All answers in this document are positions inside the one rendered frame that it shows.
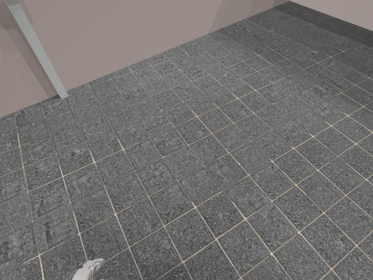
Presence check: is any panel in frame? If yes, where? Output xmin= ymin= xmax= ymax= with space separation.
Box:
xmin=5 ymin=0 xmax=68 ymax=99

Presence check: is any robot left hand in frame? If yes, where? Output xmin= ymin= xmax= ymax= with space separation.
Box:
xmin=72 ymin=258 xmax=104 ymax=280

